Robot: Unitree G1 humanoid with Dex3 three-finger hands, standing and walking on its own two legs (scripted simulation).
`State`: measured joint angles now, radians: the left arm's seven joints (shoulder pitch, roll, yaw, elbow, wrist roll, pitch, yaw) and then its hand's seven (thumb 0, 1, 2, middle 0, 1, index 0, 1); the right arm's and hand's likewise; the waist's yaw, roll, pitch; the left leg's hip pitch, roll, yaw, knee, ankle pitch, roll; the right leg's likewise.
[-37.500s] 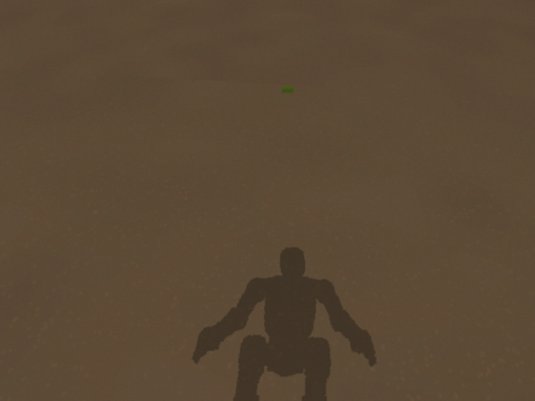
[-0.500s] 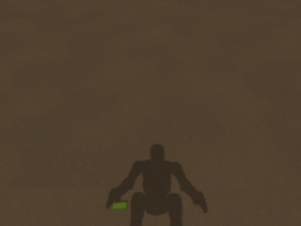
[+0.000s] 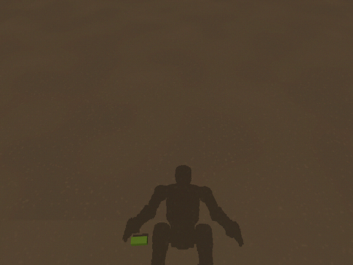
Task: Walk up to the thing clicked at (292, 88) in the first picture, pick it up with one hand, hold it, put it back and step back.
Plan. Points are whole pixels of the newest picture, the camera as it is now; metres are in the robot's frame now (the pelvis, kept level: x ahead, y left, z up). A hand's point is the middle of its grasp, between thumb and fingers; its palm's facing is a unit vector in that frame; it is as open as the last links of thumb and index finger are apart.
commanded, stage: stand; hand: left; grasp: from above
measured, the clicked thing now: (139, 241) +0.43 +0.24 -0.77
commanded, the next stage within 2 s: step back in 0.26 s
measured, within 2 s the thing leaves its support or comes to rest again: neither
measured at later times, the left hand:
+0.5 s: hand out of the picture +0.08 +0.29 -0.17, palm faces -0.02 -0.92 -0.39, open 7.4 cm
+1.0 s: hand out of the picture +0.00 +0.31 -0.18, palm faces -0.10 -0.91 -0.39, open 7.4 cm
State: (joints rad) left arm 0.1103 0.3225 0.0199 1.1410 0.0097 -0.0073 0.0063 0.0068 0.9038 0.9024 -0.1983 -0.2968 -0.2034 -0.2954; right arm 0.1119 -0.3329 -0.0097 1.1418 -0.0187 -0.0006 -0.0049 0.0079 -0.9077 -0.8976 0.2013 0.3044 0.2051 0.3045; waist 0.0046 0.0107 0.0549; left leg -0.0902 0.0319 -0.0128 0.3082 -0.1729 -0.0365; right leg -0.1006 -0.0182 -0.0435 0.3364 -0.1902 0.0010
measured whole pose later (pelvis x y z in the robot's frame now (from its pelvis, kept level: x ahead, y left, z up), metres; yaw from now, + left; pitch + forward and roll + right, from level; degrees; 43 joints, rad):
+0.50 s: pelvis -0.03 +0.03 -0.02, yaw +0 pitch -1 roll +0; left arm 0.06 0.38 0.06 0.98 0.02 0.03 0.02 0.01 0.90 0.90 -0.20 -0.30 -0.21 -0.30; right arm 0.10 -0.40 -0.05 0.99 0.00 0.05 0.01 0.01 -0.91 -0.90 0.20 0.30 0.20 0.30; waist -0.01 -0.02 0.15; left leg -0.33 -0.03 -0.03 0.77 -0.43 0.02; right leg -0.29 -0.06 -0.02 0.55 -0.24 0.01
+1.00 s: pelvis -0.13 +0.05 -0.03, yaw -5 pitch -2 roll -1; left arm 0.13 0.38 0.08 0.89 0.02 0.05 0.01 0.01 0.90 0.90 -0.20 -0.30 -0.20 -0.30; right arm 0.10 -0.37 -0.04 0.86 -0.02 0.04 -0.01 0.01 -0.90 -0.90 0.21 0.31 0.21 0.31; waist -0.01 0.01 0.19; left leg -0.39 0.02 0.07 0.67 -0.25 0.04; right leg -0.24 0.03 0.05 0.65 -0.37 -0.01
